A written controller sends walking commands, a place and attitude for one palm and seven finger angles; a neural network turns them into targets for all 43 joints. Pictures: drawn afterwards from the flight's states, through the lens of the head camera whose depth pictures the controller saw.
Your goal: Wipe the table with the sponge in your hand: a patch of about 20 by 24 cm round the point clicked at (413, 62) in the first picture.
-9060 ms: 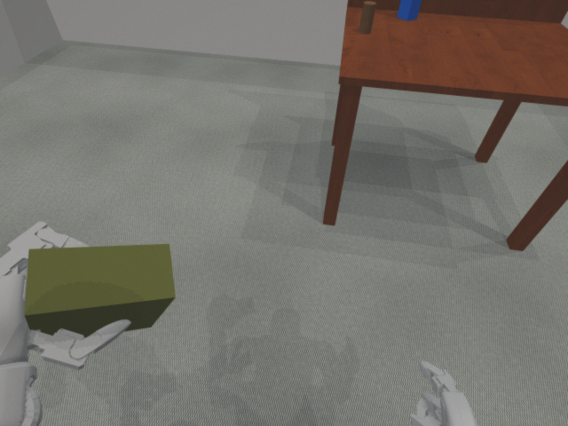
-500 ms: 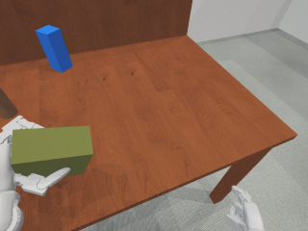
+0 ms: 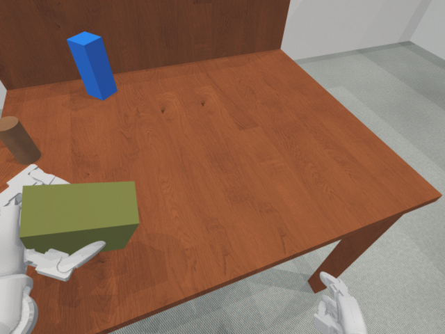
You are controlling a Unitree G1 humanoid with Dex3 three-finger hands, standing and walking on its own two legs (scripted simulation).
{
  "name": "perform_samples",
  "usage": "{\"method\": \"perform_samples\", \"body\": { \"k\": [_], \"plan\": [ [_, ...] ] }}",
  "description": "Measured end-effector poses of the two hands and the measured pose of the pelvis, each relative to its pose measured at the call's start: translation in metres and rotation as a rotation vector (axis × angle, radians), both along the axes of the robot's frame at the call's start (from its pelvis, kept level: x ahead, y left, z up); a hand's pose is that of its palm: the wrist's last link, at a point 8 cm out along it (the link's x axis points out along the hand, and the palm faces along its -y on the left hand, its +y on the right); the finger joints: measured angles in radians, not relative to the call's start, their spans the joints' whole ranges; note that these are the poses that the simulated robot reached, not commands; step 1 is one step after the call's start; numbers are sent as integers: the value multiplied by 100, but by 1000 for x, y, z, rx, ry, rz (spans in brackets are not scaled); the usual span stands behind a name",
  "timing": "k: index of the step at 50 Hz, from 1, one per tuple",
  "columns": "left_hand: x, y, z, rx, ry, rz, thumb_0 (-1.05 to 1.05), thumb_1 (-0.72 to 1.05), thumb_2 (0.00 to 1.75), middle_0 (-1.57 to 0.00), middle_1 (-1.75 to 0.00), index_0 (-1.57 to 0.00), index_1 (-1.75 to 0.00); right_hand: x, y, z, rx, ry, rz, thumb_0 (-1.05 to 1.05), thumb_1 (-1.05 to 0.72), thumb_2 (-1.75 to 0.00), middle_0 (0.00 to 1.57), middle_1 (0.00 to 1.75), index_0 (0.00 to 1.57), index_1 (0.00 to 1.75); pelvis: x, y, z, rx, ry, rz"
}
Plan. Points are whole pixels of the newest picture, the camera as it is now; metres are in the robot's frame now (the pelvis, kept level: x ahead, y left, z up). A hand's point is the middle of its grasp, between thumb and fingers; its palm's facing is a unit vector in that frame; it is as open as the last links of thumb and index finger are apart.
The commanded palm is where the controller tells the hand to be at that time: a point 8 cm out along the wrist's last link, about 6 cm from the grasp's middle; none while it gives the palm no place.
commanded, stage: look again from close up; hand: left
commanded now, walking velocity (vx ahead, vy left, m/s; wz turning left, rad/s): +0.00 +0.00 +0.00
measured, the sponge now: (99, 221) +0.23 +0.20 +0.13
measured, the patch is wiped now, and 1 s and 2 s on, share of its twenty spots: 0.00 0.00 0.00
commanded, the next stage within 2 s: shuffle to correct the standing spot in 0.34 s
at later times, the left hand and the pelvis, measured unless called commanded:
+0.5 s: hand (49, 201) +0.25 +0.27 +0.15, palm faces +0.38 -0.83 -0.40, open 10.1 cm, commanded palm +0.18 +0.29 +0.17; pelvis +0.02 +0.01 -0.01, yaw +0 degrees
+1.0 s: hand (79, 247) +0.18 +0.20 +0.16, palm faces +0.31 -0.85 -0.43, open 10.1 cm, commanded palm +0.13 +0.24 +0.17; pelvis -0.04 -0.04 -0.01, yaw -1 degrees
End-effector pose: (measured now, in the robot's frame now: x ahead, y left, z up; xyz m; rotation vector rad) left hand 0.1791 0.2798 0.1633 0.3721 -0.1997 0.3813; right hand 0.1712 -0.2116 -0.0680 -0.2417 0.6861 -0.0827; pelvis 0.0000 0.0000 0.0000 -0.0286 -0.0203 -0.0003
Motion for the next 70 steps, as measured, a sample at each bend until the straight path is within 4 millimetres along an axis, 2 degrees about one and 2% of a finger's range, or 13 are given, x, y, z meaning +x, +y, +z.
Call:
{"method": "perform_samples", "body": {
  "k": [4,7,10,18,26,33,40,47,52,58,62,66,70],
  "plan": [
    [6,5,14,105,-25,-29,-1,-50,101,-74,-135,-75,-135,0,-1,1,-15,-4,5,1,-90,-90,20,30,20,30,1,1,-1,-5,9,2],
    [22,39,32,217,-119,3,-1,-50,101,-74,-135,-75,-135,-3,-2,-2,-28,31,33,1,-90,-90,20,30,20,30,-3,-2,-3,-5,25,3],
    [28,54,23,154,-112,53,-1,-50,101,-74,-135,-75,-135,-6,-5,-1,-6,14,9,1,-90,-90,20,30,20,30,-1,4,-4,3,26,-15],
    [20,5,-18,63,39,-134,-1,-50,101,-74,-135,-75,-135,-8,0,-8,3,33,-21,1,-90,-90,20,30,20,30,16,16,-5,15,22,-8],
    [30,34,9,142,-95,-35,-1,-50,101,-74,-135,-75,-135,20,12,0,-11,12,36,1,-90,-90,20,30,20,30,22,9,-5,10,16,7],
    [27,6,16,126,-132,-88,-1,-50,101,-74,-135,-75,-135,23,6,3,22,-28,41,1,-90,-90,20,30,21,31,16,2,-7,17,7,-14],
    [8,-16,-2,132,-11,-115,-1,-50,101,-74,-135,-75,-135,3,-16,-4,38,-13,20,1,-90,-90,20,30,21,30,-6,-20,-10,3,14,-14],
    [-24,-37,9,179,-60,-134,-1,-50,101,-74,-135,-75,-135,-27,-46,-16,-14,17,9,1,-90,-90,20,30,20,30,-31,-35,-16,3,36,-15],
    [-35,-37,17,186,-131,-150,-1,-50,101,-74,-135,-75,-135,-55,-59,-15,-63,51,-37,1,-90,-90,20,30,20,30,-40,-34,-16,10,71,-4],
    [-45,-31,10,201,-92,-132,-1,-50,101,-74,-135,-75,-135,-86,-56,-7,-64,77,-30,1,-90,-90,20,30,20,30,-67,-47,-5,-4,63,-4],
    [-64,-50,8,167,-50,-148,-1,-49,101,-74,-135,-75,-135,-102,-60,-5,-8,60,-21,1,-90,-90,20,30,20,30,-82,-54,-5,-40,52,-38],
    [-83,-75,9,215,-77,-180,-1,-50,101,-74,-135,-75,-135,-111,-73,-19,15,23,-16,1,-90,-90,20,30,20,30,-95,-67,-21,-34,28,-47],
    [-88,-76,10,187,-97,-159,-1,-50,101,-74,-135,-75,-135,-126,-88,-25,1,48,-57,1,-90,-90,20,30,20,30,-102,-68,-22,-45,4,-33]
  ]
}}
